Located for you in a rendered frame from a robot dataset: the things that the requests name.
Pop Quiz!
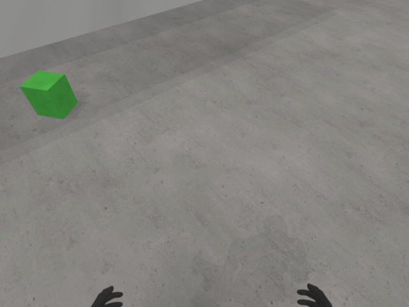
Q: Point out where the robot left hand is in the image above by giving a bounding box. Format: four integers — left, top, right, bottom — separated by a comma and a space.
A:
91, 286, 123, 307

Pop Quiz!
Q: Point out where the robot right hand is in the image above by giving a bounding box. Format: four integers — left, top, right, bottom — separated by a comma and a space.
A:
297, 283, 332, 307

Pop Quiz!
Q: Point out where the carton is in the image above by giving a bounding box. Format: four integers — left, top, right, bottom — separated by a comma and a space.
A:
19, 71, 78, 119

